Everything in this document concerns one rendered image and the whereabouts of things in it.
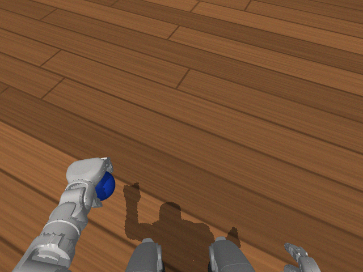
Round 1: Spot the ball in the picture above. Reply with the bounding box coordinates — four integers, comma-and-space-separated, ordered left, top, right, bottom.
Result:
95, 171, 115, 201

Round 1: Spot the right robot hand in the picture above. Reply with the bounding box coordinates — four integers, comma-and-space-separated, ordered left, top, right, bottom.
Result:
281, 243, 321, 272

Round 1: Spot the left robot arm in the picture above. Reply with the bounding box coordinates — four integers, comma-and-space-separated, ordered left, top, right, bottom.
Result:
12, 180, 96, 272

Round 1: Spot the left robot hand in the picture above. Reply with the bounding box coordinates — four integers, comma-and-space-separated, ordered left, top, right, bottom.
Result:
66, 157, 113, 208

